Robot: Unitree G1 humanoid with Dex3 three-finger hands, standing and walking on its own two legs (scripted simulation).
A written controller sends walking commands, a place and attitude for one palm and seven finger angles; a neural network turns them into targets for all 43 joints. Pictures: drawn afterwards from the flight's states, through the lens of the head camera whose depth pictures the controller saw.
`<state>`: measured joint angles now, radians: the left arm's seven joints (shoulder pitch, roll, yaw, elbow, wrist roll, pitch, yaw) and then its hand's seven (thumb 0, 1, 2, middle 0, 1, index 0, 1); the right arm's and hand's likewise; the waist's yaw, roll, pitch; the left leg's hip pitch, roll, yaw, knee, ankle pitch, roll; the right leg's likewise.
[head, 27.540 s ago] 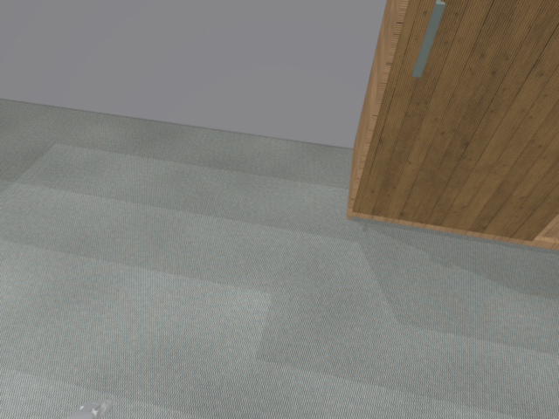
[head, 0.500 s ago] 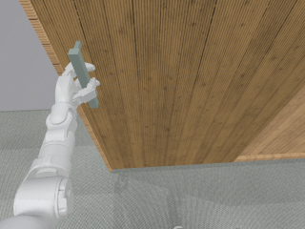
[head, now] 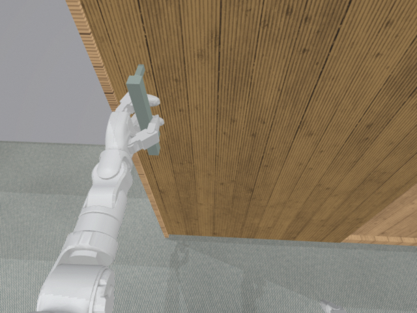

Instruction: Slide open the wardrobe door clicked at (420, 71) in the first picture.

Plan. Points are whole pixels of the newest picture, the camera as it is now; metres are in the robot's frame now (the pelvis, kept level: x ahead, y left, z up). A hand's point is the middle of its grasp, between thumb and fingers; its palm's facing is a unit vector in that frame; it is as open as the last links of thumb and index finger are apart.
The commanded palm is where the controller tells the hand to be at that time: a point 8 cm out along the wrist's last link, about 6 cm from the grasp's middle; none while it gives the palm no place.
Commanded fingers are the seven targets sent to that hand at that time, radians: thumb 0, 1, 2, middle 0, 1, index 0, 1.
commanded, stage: tug the door sideways, standing still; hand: left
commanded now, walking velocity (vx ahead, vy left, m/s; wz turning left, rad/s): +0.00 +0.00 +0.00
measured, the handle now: (148, 113) +0.48 +0.14 +0.10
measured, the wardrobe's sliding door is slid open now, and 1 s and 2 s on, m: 0.00 0.12 0.47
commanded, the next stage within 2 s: step sideways, sliding the door along in 0.32 s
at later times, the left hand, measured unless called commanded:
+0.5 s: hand (179, 134) +0.42 +0.07 +0.11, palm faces -0.06 -1.00 -0.08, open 6.1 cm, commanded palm +0.41 +0.11 +0.11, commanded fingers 0.00 0.90 0.90 -0.45 -1.40 -0.45 -1.40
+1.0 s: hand (217, 133) +0.42 +0.00 +0.11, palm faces +0.02 -0.99 -0.14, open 6.2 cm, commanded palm +0.40 +0.03 +0.11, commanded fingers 0.00 0.90 0.90 -0.45 -1.40 -0.45 -1.40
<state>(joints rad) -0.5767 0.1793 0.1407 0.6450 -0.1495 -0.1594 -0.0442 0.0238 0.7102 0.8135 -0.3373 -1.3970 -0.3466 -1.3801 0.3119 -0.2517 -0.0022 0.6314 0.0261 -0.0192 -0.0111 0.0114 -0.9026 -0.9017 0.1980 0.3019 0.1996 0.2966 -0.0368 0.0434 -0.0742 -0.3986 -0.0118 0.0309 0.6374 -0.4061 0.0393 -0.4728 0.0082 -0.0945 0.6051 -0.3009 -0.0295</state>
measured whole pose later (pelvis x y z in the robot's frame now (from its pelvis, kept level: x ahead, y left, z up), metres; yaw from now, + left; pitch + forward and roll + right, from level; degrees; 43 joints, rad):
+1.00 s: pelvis -0.02 -0.11 +0.00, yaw +4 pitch -1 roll +1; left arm -0.78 0.15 0.03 0.81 -0.06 -0.12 0.06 0.02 0.69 0.83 -0.37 -1.35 -0.28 -1.40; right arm 0.17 -0.25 -0.03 0.71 0.01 -0.02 -0.12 0.01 -0.91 -0.90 0.20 0.30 0.20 0.30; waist -0.02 0.02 0.17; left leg -0.43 0.03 0.06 1.04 -0.53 -0.04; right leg -0.32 0.02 -0.10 0.61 -0.28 -0.10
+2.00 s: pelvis +0.03 -0.47 +0.00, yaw +3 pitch +0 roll +2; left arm -0.39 0.12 -0.01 0.24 -0.03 -0.13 0.13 -0.02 0.70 0.76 -0.41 -1.37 -0.25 -1.40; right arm 0.03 -0.21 -0.01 0.61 0.02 -0.07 -0.07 0.01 -0.90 -0.90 0.20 0.30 0.20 0.30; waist 0.03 0.07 0.22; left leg -0.40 0.09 0.04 1.08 -0.64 -0.06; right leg -0.37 -0.03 -0.04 0.64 -0.27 -0.03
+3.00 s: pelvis -0.01 -0.62 +0.01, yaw -7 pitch -1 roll -2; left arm -0.53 0.51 0.38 0.90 -0.02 -0.12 0.12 -0.05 0.67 0.77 -0.29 -1.27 -0.36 -1.38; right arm 0.30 -0.27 0.01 0.70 0.04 -0.07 -0.11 0.01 -0.90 -0.90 0.20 0.30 0.20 0.30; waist -0.05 0.02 0.04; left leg -0.32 0.05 0.15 0.51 -0.19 0.06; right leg -0.33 -0.02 -0.09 0.78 -0.46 0.02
